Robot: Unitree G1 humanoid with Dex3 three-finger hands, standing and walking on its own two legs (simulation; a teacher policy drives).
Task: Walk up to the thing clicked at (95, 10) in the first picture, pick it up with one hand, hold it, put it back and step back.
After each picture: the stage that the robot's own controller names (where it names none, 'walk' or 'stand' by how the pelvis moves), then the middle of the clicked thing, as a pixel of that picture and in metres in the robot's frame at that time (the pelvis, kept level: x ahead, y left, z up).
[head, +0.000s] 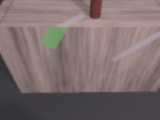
stand; out of the picture +0.90 -0.09 +0.08
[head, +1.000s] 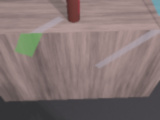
walk; out of the picture +0.81 +0.08 +0.11
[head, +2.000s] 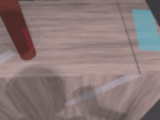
stand; (19, 32) +0.51 +0.26 +0.09
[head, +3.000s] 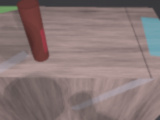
stand; (35, 34) +0.53 +0.19 +0.10
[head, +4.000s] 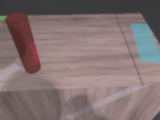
stand; (26, 46) +0.49 +0.22 +0.08
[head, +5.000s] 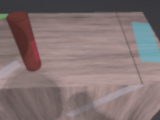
stand; (26, 44) +0.50 +0.22 +0.07
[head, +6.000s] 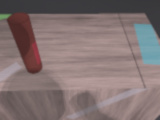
stand; (27, 46) +0.49 +0.21 +0.07
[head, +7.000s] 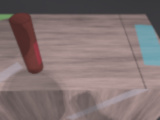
stand; (28, 47) +0.49 +0.21 +0.07
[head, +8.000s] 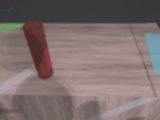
rise first; (40, 52) +0.48 +0.19 +0.08
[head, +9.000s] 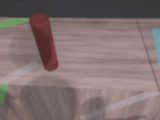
go down; (45, 45) +0.51 +0.18 +0.08
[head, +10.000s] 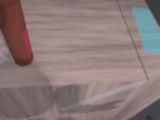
go down; (16, 34) +0.48 +0.18 +0.10
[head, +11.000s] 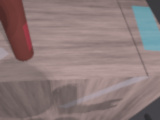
approach; (16, 29) +0.50 +0.18 +0.11
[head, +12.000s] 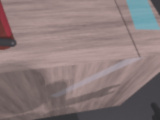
close; out of the picture +0.51 +0.19 +0.15
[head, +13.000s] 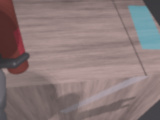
lift; (8, 36) +0.44 +0.19 +0.16
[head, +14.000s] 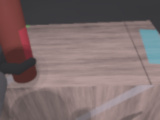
lift; (14, 38) +0.34 +0.18 +0.27
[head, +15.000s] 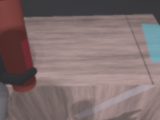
hold; (15, 48) +0.33 +0.18 +0.23
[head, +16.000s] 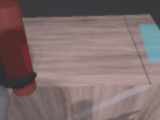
hold; (15, 53) +0.33 +0.18 +0.21
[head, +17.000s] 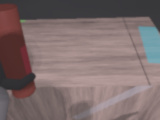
crouch; (14, 55) +0.33 +0.19 +0.21
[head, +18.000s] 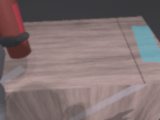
crouch; (7, 15) +0.44 +0.20 +0.28
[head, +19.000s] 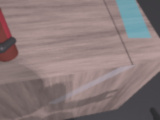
lower; out of the picture +0.51 +0.19 +0.12
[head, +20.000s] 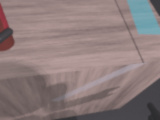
lower; out of the picture +0.52 +0.20 +0.15
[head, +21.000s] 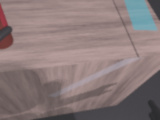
lower; out of the picture +0.53 +0.20 +0.15
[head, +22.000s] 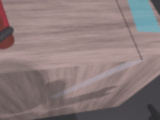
lower; out of the picture +0.52 +0.20 +0.15
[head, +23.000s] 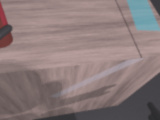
loosen; out of the picture +0.53 +0.20 +0.15
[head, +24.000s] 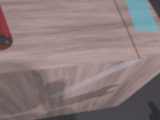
withdraw; out of the picture +0.51 +0.20 +0.14
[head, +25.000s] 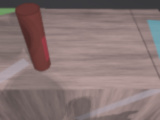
sink last; (36, 41) +0.47 +0.17 +0.12
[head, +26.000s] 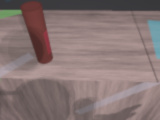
stand; (39, 36) +0.52 +0.20 +0.11
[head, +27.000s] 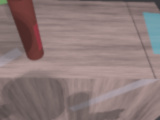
stand; (28, 29) +0.51 +0.19 +0.13
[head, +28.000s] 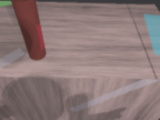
stand; (31, 30) +0.51 +0.19 +0.13
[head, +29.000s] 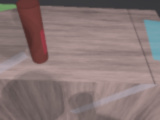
stand; (35, 35) +0.51 +0.19 +0.11
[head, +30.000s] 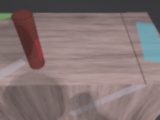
stand; (30, 43) +0.51 +0.21 +0.07
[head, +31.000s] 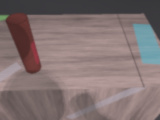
stand; (26, 47) +0.49 +0.22 +0.07
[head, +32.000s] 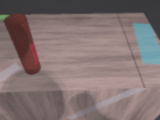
stand; (25, 47) +0.48 +0.22 +0.07
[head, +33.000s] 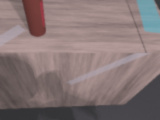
walk; (33, 6) +0.60 +0.18 +0.08
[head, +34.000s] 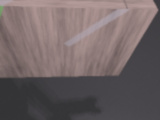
walk; out of the picture +0.87 +0.25 +0.10
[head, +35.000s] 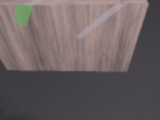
stand; out of the picture +1.16 +0.22 +0.09
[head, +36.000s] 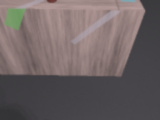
stand; out of the picture +1.10 +0.21 +0.08
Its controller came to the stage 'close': yes
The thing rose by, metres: 0.21
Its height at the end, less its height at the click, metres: +0.00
